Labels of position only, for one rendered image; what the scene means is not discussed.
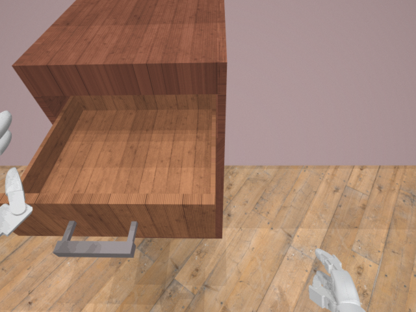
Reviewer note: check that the drawer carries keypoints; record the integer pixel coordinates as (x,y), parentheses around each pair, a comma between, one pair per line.
(110,160)

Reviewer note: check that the handle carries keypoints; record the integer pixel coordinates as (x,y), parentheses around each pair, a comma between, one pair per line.
(68,248)

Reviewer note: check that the robot left hand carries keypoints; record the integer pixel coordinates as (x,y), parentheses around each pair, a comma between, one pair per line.
(12,215)

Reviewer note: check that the robot right hand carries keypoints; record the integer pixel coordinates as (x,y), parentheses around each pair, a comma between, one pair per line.
(337,289)

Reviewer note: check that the cabinet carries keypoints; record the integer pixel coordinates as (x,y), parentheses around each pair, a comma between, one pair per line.
(133,47)

